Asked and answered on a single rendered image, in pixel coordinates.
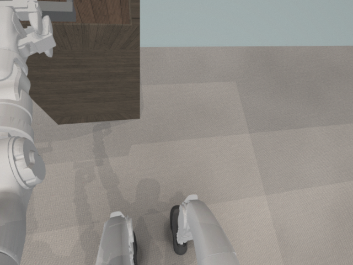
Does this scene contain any robot left upper arm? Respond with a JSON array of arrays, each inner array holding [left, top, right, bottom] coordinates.
[[0, 136, 46, 265]]

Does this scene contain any handle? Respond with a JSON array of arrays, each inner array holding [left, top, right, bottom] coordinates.
[[0, 0, 76, 22]]

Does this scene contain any robot left forearm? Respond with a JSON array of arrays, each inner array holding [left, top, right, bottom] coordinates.
[[0, 49, 34, 144]]

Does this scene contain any drawer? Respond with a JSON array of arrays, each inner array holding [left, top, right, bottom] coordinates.
[[20, 0, 130, 24]]

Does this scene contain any left robot hand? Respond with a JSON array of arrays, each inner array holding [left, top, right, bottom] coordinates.
[[0, 0, 56, 63]]

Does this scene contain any cabinet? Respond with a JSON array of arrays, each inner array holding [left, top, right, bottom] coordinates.
[[20, 0, 140, 125]]

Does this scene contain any right robot thigh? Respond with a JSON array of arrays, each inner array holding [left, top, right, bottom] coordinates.
[[179, 199, 240, 265]]

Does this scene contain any right robot shin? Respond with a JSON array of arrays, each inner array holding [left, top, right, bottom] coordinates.
[[176, 194, 198, 243]]

